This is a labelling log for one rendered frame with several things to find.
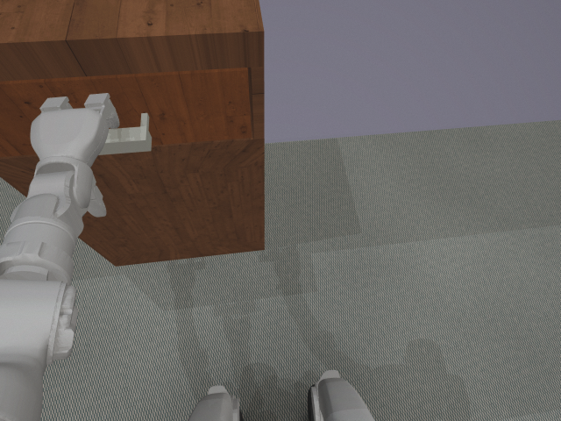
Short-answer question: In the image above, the robot left hand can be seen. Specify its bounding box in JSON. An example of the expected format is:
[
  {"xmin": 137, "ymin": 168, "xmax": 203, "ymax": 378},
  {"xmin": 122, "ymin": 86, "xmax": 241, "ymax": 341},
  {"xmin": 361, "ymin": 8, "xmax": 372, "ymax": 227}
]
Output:
[{"xmin": 30, "ymin": 93, "xmax": 119, "ymax": 218}]

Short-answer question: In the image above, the left robot forearm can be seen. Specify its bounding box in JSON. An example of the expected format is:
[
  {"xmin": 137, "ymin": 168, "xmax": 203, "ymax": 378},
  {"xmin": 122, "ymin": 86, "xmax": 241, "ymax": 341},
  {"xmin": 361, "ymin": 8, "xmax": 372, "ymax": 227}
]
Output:
[{"xmin": 0, "ymin": 156, "xmax": 93, "ymax": 286}]

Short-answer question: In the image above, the drawer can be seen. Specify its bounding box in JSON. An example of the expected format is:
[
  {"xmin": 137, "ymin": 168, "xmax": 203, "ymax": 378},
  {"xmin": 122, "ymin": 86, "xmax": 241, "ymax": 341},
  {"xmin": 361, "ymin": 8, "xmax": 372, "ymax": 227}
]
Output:
[{"xmin": 0, "ymin": 68, "xmax": 252, "ymax": 157}]

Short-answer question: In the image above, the robot right thigh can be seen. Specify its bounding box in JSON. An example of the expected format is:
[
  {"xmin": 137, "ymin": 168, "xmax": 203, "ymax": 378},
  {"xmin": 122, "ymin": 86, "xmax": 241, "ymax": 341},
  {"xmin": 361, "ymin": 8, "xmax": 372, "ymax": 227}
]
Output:
[{"xmin": 311, "ymin": 378, "xmax": 375, "ymax": 421}]

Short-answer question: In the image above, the robot left thigh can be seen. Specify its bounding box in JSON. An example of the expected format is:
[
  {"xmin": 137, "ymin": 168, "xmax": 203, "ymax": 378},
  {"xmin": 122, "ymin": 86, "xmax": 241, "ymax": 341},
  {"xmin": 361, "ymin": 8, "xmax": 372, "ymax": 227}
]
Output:
[{"xmin": 188, "ymin": 393, "xmax": 239, "ymax": 421}]

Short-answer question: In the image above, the robot left upper arm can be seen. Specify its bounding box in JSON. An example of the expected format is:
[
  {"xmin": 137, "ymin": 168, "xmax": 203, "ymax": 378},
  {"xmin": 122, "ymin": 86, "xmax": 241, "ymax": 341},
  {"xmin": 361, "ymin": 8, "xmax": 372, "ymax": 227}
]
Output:
[{"xmin": 0, "ymin": 279, "xmax": 78, "ymax": 421}]

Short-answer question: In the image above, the robot thigh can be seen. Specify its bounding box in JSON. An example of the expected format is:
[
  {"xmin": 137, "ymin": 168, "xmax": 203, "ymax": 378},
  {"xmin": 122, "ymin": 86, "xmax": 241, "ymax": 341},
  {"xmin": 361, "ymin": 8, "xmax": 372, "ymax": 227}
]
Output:
[
  {"xmin": 311, "ymin": 378, "xmax": 375, "ymax": 421},
  {"xmin": 188, "ymin": 393, "xmax": 239, "ymax": 421}
]

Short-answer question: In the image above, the handle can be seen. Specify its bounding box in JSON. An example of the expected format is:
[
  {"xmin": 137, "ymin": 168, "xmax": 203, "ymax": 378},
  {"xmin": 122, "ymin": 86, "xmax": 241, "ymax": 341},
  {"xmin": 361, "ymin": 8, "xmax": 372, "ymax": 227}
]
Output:
[{"xmin": 98, "ymin": 113, "xmax": 152, "ymax": 155}]

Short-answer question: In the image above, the cabinet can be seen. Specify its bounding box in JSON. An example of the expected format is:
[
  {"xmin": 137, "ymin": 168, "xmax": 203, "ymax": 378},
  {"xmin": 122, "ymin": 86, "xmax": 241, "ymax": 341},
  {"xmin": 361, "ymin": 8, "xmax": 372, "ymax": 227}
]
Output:
[{"xmin": 0, "ymin": 0, "xmax": 265, "ymax": 267}]

